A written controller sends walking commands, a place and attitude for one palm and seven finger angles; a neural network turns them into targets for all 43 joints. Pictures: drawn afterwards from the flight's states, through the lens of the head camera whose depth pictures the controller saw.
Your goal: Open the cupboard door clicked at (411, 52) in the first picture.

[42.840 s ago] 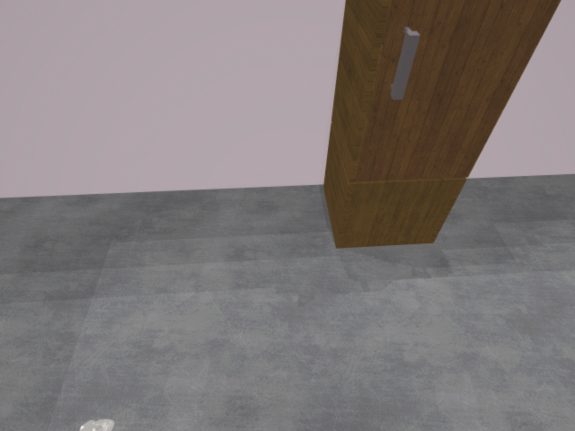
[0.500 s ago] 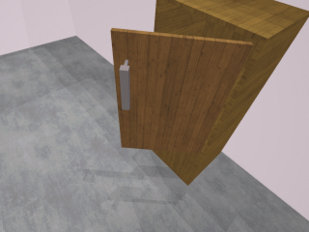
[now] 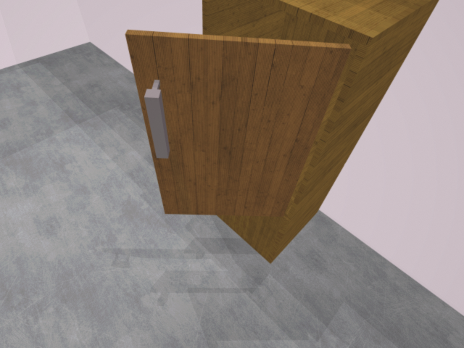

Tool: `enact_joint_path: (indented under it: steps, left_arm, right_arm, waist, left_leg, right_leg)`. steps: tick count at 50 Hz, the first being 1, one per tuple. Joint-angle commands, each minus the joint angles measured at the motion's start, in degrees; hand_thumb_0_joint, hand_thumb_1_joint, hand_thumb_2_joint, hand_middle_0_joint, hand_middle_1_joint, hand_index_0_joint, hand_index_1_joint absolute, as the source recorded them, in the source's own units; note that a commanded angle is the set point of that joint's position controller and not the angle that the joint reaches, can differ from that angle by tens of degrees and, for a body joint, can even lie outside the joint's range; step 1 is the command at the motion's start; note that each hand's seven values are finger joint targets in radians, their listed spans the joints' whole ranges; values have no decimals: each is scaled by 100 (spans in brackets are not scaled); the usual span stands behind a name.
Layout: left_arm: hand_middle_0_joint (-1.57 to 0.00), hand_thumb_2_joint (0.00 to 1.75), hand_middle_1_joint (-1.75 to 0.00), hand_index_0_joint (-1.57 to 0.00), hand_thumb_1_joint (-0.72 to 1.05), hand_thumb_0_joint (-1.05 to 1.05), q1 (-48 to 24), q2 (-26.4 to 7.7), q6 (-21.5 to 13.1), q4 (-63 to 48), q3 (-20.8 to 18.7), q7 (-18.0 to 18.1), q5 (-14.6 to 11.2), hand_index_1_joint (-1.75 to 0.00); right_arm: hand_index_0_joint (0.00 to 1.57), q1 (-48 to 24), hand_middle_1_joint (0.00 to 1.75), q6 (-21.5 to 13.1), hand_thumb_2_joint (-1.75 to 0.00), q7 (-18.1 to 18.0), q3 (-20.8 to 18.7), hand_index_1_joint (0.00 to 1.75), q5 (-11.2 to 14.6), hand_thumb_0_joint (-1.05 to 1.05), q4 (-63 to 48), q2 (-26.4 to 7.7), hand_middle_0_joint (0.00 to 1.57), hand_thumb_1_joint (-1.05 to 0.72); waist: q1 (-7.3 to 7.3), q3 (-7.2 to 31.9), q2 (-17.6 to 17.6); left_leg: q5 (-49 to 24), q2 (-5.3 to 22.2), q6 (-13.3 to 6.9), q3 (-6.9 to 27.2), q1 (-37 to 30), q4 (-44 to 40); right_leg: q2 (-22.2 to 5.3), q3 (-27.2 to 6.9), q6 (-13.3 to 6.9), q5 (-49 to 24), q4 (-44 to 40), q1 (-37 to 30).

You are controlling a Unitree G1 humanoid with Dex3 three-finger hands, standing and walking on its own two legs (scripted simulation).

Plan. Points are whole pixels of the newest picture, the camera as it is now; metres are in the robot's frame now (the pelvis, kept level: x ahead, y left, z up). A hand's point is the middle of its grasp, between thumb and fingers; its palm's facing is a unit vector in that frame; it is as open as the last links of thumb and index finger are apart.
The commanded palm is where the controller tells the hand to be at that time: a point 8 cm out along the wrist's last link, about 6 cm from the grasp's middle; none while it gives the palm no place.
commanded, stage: come to a stop and stand still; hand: left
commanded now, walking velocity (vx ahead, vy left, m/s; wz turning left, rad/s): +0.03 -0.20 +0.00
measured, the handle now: (160, 120) +0.53 +0.18 +0.07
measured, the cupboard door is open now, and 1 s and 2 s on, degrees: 45 45 45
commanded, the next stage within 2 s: look again from close up in 1.86 s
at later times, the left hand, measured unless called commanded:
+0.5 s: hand out of the picture +0.02 +0.13 -0.19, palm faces +0.08 -0.98 -0.17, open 7.3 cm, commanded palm none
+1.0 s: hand out of the picture +0.03 +0.18 -0.17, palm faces +0.01 -0.96 -0.27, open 7.4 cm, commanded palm none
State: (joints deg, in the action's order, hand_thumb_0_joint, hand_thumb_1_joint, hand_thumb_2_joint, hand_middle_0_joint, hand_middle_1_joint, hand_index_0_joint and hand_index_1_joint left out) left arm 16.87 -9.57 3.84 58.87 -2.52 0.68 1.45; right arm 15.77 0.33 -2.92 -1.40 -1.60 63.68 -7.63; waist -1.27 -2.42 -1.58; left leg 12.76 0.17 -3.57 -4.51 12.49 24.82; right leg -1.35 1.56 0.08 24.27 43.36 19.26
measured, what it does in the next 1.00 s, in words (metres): steps on the spot: right foot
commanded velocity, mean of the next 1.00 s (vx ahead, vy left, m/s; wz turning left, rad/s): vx -0.01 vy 0.06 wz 0.00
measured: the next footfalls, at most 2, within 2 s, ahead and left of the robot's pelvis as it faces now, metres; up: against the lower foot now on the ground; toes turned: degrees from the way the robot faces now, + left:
right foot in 0.12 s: +0.04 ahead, -0.18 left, +0.00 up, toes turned +0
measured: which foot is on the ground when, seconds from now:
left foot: down 0.00-1.00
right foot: up 0.00-0.10, down 0.12-1.00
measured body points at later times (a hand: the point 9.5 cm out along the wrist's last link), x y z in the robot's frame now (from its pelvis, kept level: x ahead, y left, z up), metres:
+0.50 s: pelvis +0.01 -0.04 -0.01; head +0.02 -0.02 +0.44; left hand +0.02 +0.19 -0.18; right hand +0.07 -0.27 -0.15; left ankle +0.01 +0.05 -0.74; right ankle +0.00 -0.18 -0.74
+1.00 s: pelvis +0.01 -0.02 -0.01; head +0.03 -0.03 +0.44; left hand +0.03 +0.23 -0.15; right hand +0.06 -0.25 -0.16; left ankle +0.01 +0.05 -0.74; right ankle +0.00 -0.18 -0.74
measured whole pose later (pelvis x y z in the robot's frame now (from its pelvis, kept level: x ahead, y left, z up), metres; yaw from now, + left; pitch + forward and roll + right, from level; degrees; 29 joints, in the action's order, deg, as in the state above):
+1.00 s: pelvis +0.01 -0.02 -0.01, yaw +0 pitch +0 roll +1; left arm 16.0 -12.1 0.2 59.0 0.7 1.7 0.9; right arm 13.4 -0.5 -0.1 0.3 -0.7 57.2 -12.0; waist 0.8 -1.5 1.2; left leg 13.8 -3.8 -4.4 -4.5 12.7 26.1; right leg -4.4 -1.5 3.1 15.9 28.5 12.8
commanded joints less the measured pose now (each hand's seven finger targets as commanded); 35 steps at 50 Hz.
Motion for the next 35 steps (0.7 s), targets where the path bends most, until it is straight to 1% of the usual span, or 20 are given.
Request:
enact_joint_path:
  steps: [1, 3, 4, 6, 7, 8, 9, 11, 14, 15, 18, 22, 25, 26, 27, 28, 29, 31, 33, 35]
  left_arm:
    - [-20, 90, -30, -20, 90, 0, 326, -149, -79, -393, -77, -57, 4, -30]
    - [-20, 90, -30, -20, 90, 0, 501, -203, -111, -382, -96, -61, 10, -30]
    - [-20, 90, -30, -20, 90, 0, 640, -271, -161, -362, -108, -41, 14, -30]
    - [-20, 90, -30, -20, 90, 0, 751, -767, -331, -305, -112, 74, 17, -30]
    - [-20, 90, -30, -20, 90, 0, 645, -817, -383, -327, -43, 82, -16, -30]
    - [-20, 90, -30, -20, 90, 0, 463, -750, -487, -320, -26, 120, -25, -30]
    - [-20, 90, -30, -20, 90, 0, 273, -714, -531, -309, 18, 126, -38, -30]
    - [-20, 90, -30, -20, 90, 0, 63, -784, -592, -323, 53, 121, -42, -30]
    - [-20, 90, -30, -20, 90, 0, 196, -826, -549, -289, 40, 172, -88, -30]
    - [-20, 90, -30, -20, 90, 0, 230, -864, -528, -289, 22, 188, -91, -30]
    - [-20, 90, -30, -20, 90, 0, 285, -980, -444, -331, -25, 209, -58, -30]
    - [-20, 90, -30, -20, 90, 0, 236, -932, -377, -425, -35, 214, -48, -30]
    - [-20, 90, -30, -20, 90, 0, 120, -667, -311, -507, 36, 202, -30, -30]
    - [-20, 90, -30, -20, 90, 0, 675, -674, -449, -170, 127, 399, -32, -30]
    - [-20, 90, -30, -20, 90, 0, 333, -1096, -477, -495, 61, 332, -25, -30]
    - [-20, 90, -30, -20, 90, 0, 36, -1056, -492, -589, 51, 287, 2, -30]
    - [-20, 90, -30, -20, 90, 0, -49, -994, -442, -660, 61, 251, 23, -30]
    - [-20, 90, -30, -20, 90, 0, 65, -759, -378, -647, 128, 203, 23, -30]
    - [-20, 90, -30, -20, 90, 0, 140, -702, -373, -586, 160, 162, 35, -30]
    - [-20, 90, -30, -20, 90, 0, 202, -713, -384, -522, 183, 140, 11, -30]
  right_arm:
    - [20, 149, 30, -50, -90, -67, -314, 30, -46, 0, -316, -1244, 20, -90]
    - [20, 159, 30, -12, -90, -46, -349, 30, -28, 0, -343, -1243, 20, -90]
    - [20, 186, 30, -8, -90, -16, -323, 30, -4, 0, -363, -1131, 20, -90]
    - [20, 180, 30, -34, -90, 79, -110, 30, 48, 0, -556, -386, 20, -90]
    - [20, 38, 30, -39, -90, 143, -69, 30, 37, 0, -621, -326, 20, -90]
    - [20, -5, 30, 2, -90, 145, -43, 30, 47, 0, -612, -299, 20, -90]
    - [20, 0, 30, -13, -90, 160, -44, 30, 49, 0, -529, -409, 20, -90]
    - [20, 113, 30, -72, -90, 172, -38, 30, 97, 0, -402, -514, 20, -90]
    - [20, 146, 30, -39, -90, 161, -16, 30, 131, 0, -381, -509, 20, -90]
    - [20, 116, 30, -13, -90, 158, -22, 30, 129, 0, -419, -586, 20, -90]
    - [20, -60, 30, 14, -90, 163, -61, 30, 124, 0, -553, -682, 20, -90]
    - [20, -93, 30, 30, -90, 153, -108, 30, 103, 0, -727, -804, 20, -90]
    - [20, -148, 30, -10, -90, 159, -100, 30, 97, 0, -789, -907, 20, -90]
    - [20, -661, 30, -138, -90, 163, -60, 30, 181, 0, -1266, -1051, 20, -90]
    - [20, -295, 30, -81, -90, 217, -66, 30, 111, 0, -1370, -820, 20, -90]
    - [20, -246, 30, -65, -90, 253, -67, 30, 47, 0, -1394, -856, 20, -90]
    - [20, -121, 30, -72, -90, 257, -80, 30, 49, 0, -1502, -955, 20, -90]
    - [20, -190, 30, -89, -90, 243, -96, 30, 54, 0, -1594, -1109, 20, -90]
    - [20, -299, 30, -99, -90, 225, -86, 30, 58, 0, -1645, -1110, 20, -90]
    - [20, -332, 30, -114, -90, 228, -81, 30, 59, 0, -1603, -1118, 20, -90]
  waist:
    - [66, 5, 775]
    - [149, 10, 701]
    - [221, 36, 449]
    - [246, 153, -1097]
    - [258, 214, -613]
    - [186, 241, -1026]
    - [167, 20, -996]
    - [80, -44, -600]
    - [151, -15, -346]
    - [179, 4, -414]
    - [241, 13, 7]
    - [210, 212, -93]
    - [224, 107, 413]
    - [331, 78, 1273]
    - [131, 450, 1092]
    - [108, 440, 853]
    - [21, 331, 794]
    - [125, 108, 861]
    - [224, -68, 707]
    - [246, -59, 447]
  left_leg:
    - [-475, 1646, -544, 1502, 302, -831]
    - [-158, 1455, -335, 1307, 631, -471]
    - [64, 1154, -144, 1035, 892, -86]
    - [1386, 70, 332, -51, 1506, 1183]
    - [1655, 94, 320, 159, 1132, 1584]
    - [1462, 151, 323, 290, 1058, 1638]
    - [1172, 205, 324, 355, 991, 1612]
    - [737, 186, 364, 359, 581, 1036]
    - [-80, 167, 427, 313, 186, 336]
    - [-275, 218, 418, 320, 164, 330]
    - [-784, 271, 374, 382, 113, 380]
    - [-1223, 407, 273, 549, -72, 393]
    - [-1245, 758, -36, 1073, 50, -208]
    - [-2289, 790, 127, 714, -67, 896]
    - [-612, 436, 218, 762, 206, 629]
    - [-97, 427, 206, 790, 276, 478]
    - [163, 539, 115, 1039, 398, 162]
    - [496, 828, -97, 1608, 631, -512]
    - [745, 810, -196, 1681, 835, -751]
    - [1033, 730, -127, 1589, 724, -826]
  right_leg:
    - [-17, 29, -30, -308, -688, -235]
    - [105, 202, -29, -904, -1581, -801]
    - [-15, 43, -31, -1166, -2113, -1180]
    - [-1391, -1516, -537, -970, -2900, -1389]
    - [-1702, -1591, -761, -649, -3057, -864]
    - [-1525, -1809, -774, -819, -3143, -756]
    - [-1441, -1649, -784, -1334, -3028, -692]
    - [-1280, -1229, -776, -2343, -2666, -674]
    - [-1261, -1143, -615, -3144, -2292, -765]
    - [-1259, -1125, -574, -3191, -2256, -789]
    - [-1194, -1050, -503, -3190, -2045, -818]
    - [-1032, -833, -433, -2785, -1784, -676]
    - [-449, -310, -114, -1406, -1576, -522]
    - [-723, -588, -212, -2327, -1809, -417]
    - [-796, -818, -427, -1095, -1683, -494]
    - [-696, -738, -445, -723, -1574, -409]
    - [-469, -448, -359, -264, -1370, -252]
    - [-79, -21, -173, -142, -1024, -239]
    - [-74, -7, -162, -291, -1045, -336]
    - [-137, -175, -169, -418, -1255, -333]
